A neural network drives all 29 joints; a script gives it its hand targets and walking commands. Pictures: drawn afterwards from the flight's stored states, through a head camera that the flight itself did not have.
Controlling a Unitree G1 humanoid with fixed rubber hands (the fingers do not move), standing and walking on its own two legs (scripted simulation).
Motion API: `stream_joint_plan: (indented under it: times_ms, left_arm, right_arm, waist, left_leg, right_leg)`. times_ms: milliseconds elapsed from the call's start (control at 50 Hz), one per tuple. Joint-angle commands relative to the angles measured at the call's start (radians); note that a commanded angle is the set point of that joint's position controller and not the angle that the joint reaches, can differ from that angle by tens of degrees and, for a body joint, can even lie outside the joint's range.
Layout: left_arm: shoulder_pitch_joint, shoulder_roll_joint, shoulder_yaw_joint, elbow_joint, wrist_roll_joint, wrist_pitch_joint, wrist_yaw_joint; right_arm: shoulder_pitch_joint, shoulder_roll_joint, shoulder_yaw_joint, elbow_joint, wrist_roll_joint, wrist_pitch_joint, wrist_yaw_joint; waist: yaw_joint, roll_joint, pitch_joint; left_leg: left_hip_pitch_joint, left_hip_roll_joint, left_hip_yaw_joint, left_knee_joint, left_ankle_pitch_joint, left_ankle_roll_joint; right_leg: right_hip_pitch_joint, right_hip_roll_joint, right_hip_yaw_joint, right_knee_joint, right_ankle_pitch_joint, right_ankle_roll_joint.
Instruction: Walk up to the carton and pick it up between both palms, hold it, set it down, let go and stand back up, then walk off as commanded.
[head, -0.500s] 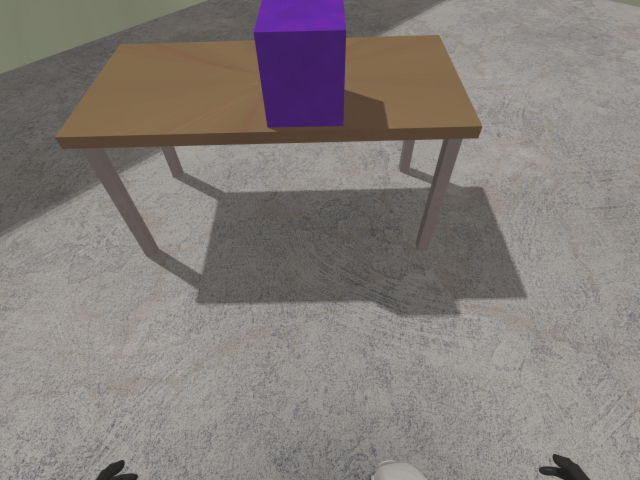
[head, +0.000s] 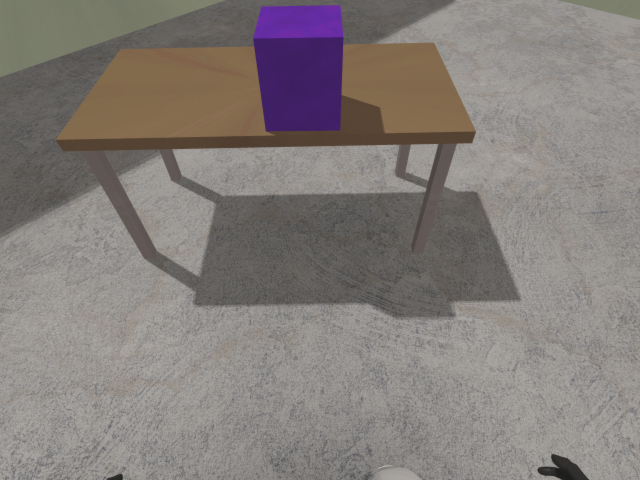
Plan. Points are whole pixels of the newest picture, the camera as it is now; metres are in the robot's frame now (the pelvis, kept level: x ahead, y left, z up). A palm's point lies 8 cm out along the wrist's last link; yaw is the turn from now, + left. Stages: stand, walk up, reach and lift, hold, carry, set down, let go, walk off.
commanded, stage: stand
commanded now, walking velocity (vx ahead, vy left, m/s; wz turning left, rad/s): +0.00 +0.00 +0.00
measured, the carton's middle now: (301, 70) +1.11 +0.04 -0.04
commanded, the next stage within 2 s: none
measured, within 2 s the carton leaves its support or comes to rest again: neither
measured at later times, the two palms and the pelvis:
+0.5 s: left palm out of the picture +0.10 +0.30 -0.11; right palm out of the picture +0.11 -0.31 -0.10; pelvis +0.00 +0.00 +0.00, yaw +0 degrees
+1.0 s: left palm out of the picture +0.10 +0.30 -0.11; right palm out of the picture +0.11 -0.31 -0.10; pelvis +0.00 +0.00 +0.00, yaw +0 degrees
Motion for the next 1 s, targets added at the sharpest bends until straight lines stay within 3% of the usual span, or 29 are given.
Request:
stream_joint_plan:
  times_ms: [0, 20, 60, 80, 100, 140, 160, 180, 240, 260, 280, 320, 360, 380, 420, 460, 480, 520, 560, 600, 620, 660, 740, 780, 820, 880, 920, 940, 980]
  left_arm:
    - [-0.028, 0.249, 0.029, -0.056, 0.037, -0.016, -0.006]
    - [-0.039, 0.249, 0.03, -0.063, 0.036, -0.014, -0.003]
    - [-0.015, 0.232, 0.034, -0.05, 0.044, -0.024, -0.004]
    - [-0.03, 0.243, 0.024, -0.06, 0.039, -0.019, -0.004]
    - [-0.024, 0.243, 0.024, -0.058, 0.035, -0.014, -0.008]
    - [-0.032, 0.238, 0.025, -0.061, 0.041, -0.014, -0.008]
    - [-0.041, 0.248, 0.036, -0.071, 0.039, -0.016, -0.003]
    - [-0.029, 0.229, 0.023, -0.049, 0.039, -0.012, -0.007]
    - [-0.031, 0.242, 0.019, -0.055, 0.038, -0.013, -0.003]
    - [-0.043, 0.243, 0.028, -0.065, 0.042, -0.021, 0.003]
    - [-0.082, 0.222, 0.016, -0.077, 0.043, -0.021, 0.002]
    - [-0.067, 0.236, 0.02, -0.072, 0.032, -0.018, 0.007]
    - [-0.062, 0.248, 0.032, -0.067, 0.042, -0.011, 0.002]
    - [-0.04, 0.236, 0.027, -0.063, 0.034, -0.007, -0.001]
    - [-0.06, 0.244, 0.028, -0.078, 0.035, -0.011, -0.005]
    - [-0.061, 0.241, 0.025, -0.067, 0.043, -0.014, -0.005]
    - [-0.055, 0.264, 0.032, -0.06, 0.05, -0.016, -0.006]
    - [-0.062, 0.257, 0.03, -0.063, 0.04, -0.019, -0.004]
    - [-0.04, 0.237, 0.025, -0.059, 0.036, -0.015, 0.0]
    - [-0.029, 0.237, 0.027, -0.069, 0.034, -0.009, 0.0]
    - [-0.035, 0.233, 0.022, -0.064, 0.031, -0.013, -0.001]
    - [-0.042, 0.241, 0.029, -0.062, 0.037, -0.014, 0.001]
    - [-0.045, 0.246, 0.022, -0.065, 0.043, -0.016, -0.003]
    - [-0.068, 0.232, 0.023, -0.072, 0.042, -0.019, -0.001]
    - [-0.073, 0.234, 0.03, -0.072, 0.04, -0.014, -0.007]
    - [-0.047, 0.227, 0.018, -0.062, 0.036, -0.012, -0.005]
    - [-0.063, 0.264, 0.028, -0.056, 0.039, -0.017, -0.002]
    - [-0.04, 0.241, 0.025, -0.062, 0.04, -0.015, -0.002]
    - [-0.044, 0.259, 0.025, -0.065, 0.039, -0.014, -0.003]
  right_arm:
    - [-0.014, -0.236, -0.027, 0.014, -0.045, -0.035, 0.0]
    - [-0.058, -0.237, -0.025, 0.003, -0.043, -0.034, -0.004]
    - [-0.046, -0.204, -0.012, 0.01, -0.035, -0.044, -0.004]
    - [-0.025, -0.189, -0.012, 0.011, -0.036, -0.032, -0.001]
    - [-0.032, -0.217, -0.022, 0.005, -0.038, -0.031, -0.001]
    - [-0.039, -0.208, -0.019, 0.001, -0.038, -0.032, -0.006]
    - [-0.058, -0.216, -0.018, -0.009, -0.042, -0.034, -0.004]
    - [-0.064, -0.224, -0.023, 0.002, -0.048, -0.037, -0.008]
    - [-0.011, -0.215, -0.027, 0.013, -0.031, -0.03, -0.002]
    - [0.009, -0.196, -0.018, 0.014, -0.036, -0.018, -0.006]
    - [-0.008, -0.171, -0.018, 0.011, -0.038, -0.027, -0.006]
    - [-0.024, -0.198, -0.015, -0.006, -0.045, -0.028, -0.004]
    - [-0.049, -0.209, -0.021, 0.005, -0.04, -0.033, -0.006]
    - [-0.034, -0.213, -0.013, 0.0, -0.047, -0.033, -0.006]
    - [-0.074, -0.23, -0.02, -0.019, -0.044, -0.04, -0.007]
    - [-0.057, -0.226, -0.027, -0.002, -0.031, -0.033, -0.006]
    - [-0.02, -0.207, -0.024, 0.015, -0.032, -0.027, -0.004]
    - [-0.011, -0.207, -0.022, 0.013, -0.044, -0.036, -0.002]
    - [-0.023, -0.223, -0.02, 0.012, -0.047, -0.037, -0.008]
    - [-0.055, -0.241, -0.028, -0.003, -0.044, -0.036, -0.005]
    - [-0.07, -0.225, -0.019, 0.007, -0.044, -0.033, -0.007]
    - [-0.045, -0.19, -0.009, -0.001, -0.035, -0.034, -0.002]
    - [-0.05, -0.21, -0.012, 0.01, -0.037, -0.027, -0.001]
    - [-0.057, -0.206, -0.016, 0.0, -0.037, -0.035, -0.002]
    - [-0.037, -0.219, -0.021, 0.01, -0.04, -0.025, -0.007]
    - [-0.043, -0.204, -0.011, 0.0, -0.037, -0.025, 0.002]
    - [-0.028, -0.205, -0.017, 0.019, -0.039, -0.03, 0.004]
    - [-0.052, -0.224, -0.031, 0.004, -0.046, -0.026, 0.0]
    - [-0.015, -0.181, -0.013, 0.01, -0.033, -0.028, 0.003]
  waist:
    - [0.008, -0.021, -0.2]
    - [0.015, 0.016, -0.201]
    - [0.017, 0.01, -0.195]
    - [0.004, -0.031, -0.205]
    - [0.008, 0.008, -0.184]
    - [0.016, -0.017, -0.173]
    - [0.012, 0.037, -0.185]
    - [0.02, -0.028, -0.2]
    - [-0.008, -0.022, -0.225]
    - [-0.009, -0.082, -0.205]
    - [-0.024, -0.087, -0.196]
    - [-0.013, 0.022, -0.24]
    - [0.008, -0.037, -0.23]
    - [0.015, 0.014, -0.217]
    - [0.013, -0.054, -0.207]
    - [0.004, -0.064, -0.231]
    - [-0.002, -0.047, -0.221]
    - [-0.005, -0.03, -0.219]
    - [0.011, 0.054, -0.183]
    - [0.026, -0.008, -0.226]
    - [0.025, 0.038, -0.217]
    - [0.013, -0.011, -0.24]
    - [0.011, 0.011, -0.217]
    - [0.0, -0.076, -0.202]
    - [0.007, -0.075, -0.188]
    - [-0.002, -0.008, -0.15]
    - [-0.006, -0.061, -0.187]
    - [-0.002, 0.008, -0.19]
    - [0.001, -0.02, -0.217]
  left_leg:
    - [-0.008, 0.115, -0.148, -0.347, 0.007, 0.073]
    - [-0.012, 0.111, -0.154, -0.343, 0.007, 0.072]
    - [0.002, 0.103, -0.129, -0.316, 0.041, 0.069]
    - [0.005, 0.098, -0.113, -0.311, 0.027, 0.066]
    - [0.017, 0.099, -0.121, -0.31, 0.047, 0.066]
    - [-0.019, 0.122, -0.164, -0.336, 0.023, 0.074]
    - [-0.013, 0.101, -0.121, -0.321, 0.049, 0.067]
    - [-0.006, 0.11, -0.14, -0.331, 0.036, 0.068]
    - [0.036, 0.088, -0.111, -0.281, 0.055, 0.065]
    - [0.031, 0.078, -0.076, -0.258, 0.084, 0.063]
    - [0.067, 0.086, -0.086, -0.27, 0.104, 0.066]
    - [0.067, 0.111, -0.116, -0.319, 0.109, 0.07]
    - [0.018, 0.127, -0.14, -0.322, 0.112, 0.073]
    - [0.017, 0.125, -0.142, -0.324, 0.124, 0.068]
    - [-0.03, 0.127, -0.151, -0.332, 0.068, 0.072]
    - [0.009, 0.106, -0.106, -0.301, 0.028, 0.067]
    - [0.038, 0.089, -0.076, -0.274, 0.082, 0.053]
    - [0.049, 0.099, -0.101, -0.303, 0.08, 0.063]
    - [0.015, 0.128, -0.152, -0.327, 0.136, 0.076]
    - [0.001, 0.127, -0.152, -0.329, 0.113, 0.063]
    - [-0.007, 0.126, -0.151, -0.338, 0.091, 0.064]
    - [0.01, 0.123, -0.146, -0.333, 0.079, 0.064]
    - [0.023, 0.116, -0.123, -0.326, 0.079, 0.066]
    - [0.015, 0.11, -0.132, -0.334, 0.048, 0.067]
    - [0.025, 0.1, -0.107, -0.312, 0.033, 0.064]
    - [0.004, 0.108, -0.137, -0.349, -0.028, 0.074]
    - [0.006, 0.111, -0.133, -0.347, -0.059, 0.073]
    - [0.041, 0.104, -0.114, -0.329, -0.012, 0.076]
    - [0.034, 0.103, -0.091, -0.304, 0.084, 0.061]
  right_leg:
    - [0.159, -0.091, 0.1, -0.207, -0.012, -0.09]
    - [0.157, -0.087, 0.098, -0.21, -0.038, -0.096]
    - [0.151, -0.101, 0.128, -0.204, -0.019, -0.115]
    - [0.155, -0.104, 0.119, -0.22, -0.041, -0.107]
    - [0.117, -0.096, 0.111, -0.224, -0.058, -0.102]
    - [0.134, -0.081, 0.093, -0.203, -0.066, -0.097]
    - [0.154, -0.088, 0.098, -0.211, -0.043, -0.094]
    - [0.155, -0.08, 0.083, -0.197, -0.033, -0.092]
    - [0.156, -0.113, 0.131, -0.236, -0.007, -0.109]
    - [0.142, -0.14, 0.165, -0.287, -0.054, -0.119]
    - [0.103, -0.131, 0.149, -0.242, 0.017, -0.123]
    - [0.138, -0.113, 0.107, -0.216, 0.033, -0.096]
    - [0.173, -0.086, 0.076, -0.205, 0.013, -0.093]
    - [0.169, -0.092, 0.076, -0.19, 0.045, -0.091]
    - [0.174, -0.08, 0.071, -0.2, 0.026, -0.087]
    - [0.176, -0.107, 0.099, -0.239, 0.007, -0.106]
    - [0.15, -0.131, 0.138, -0.243, 0.007, -0.119]
    - [0.137, -0.111, 0.12, -0.222, 0.012, -0.104]
    - [0.146, -0.081, 0.083, -0.187, 0.03, -0.093]
    - [0.185, -0.077, 0.057, -0.176, 0.086, -0.093]
    - [0.181, -0.09, 0.073, -0.182, 0.075, -0.096]
    - [0.197, -0.102, 0.085, -0.185, 0.057, -0.109]
    - [0.169, -0.095, 0.09, -0.208, 0.059, -0.101]
    - [0.149, -0.101, 0.101, -0.231, -0.013, -0.096]
    - [0.126, -0.099, 0.112, -0.255, -0.084, -0.096]
    - [0.092, -0.097, 0.129, -0.264, -0.119, -0.099]
    - [0.116, -0.103, 0.119, -0.252, -0.126, -0.096]
    - [0.104, -0.104, 0.133, -0.272, -0.113, -0.1]
    - [0.163, -0.115, 0.115, -0.251, -0.042, -0.099]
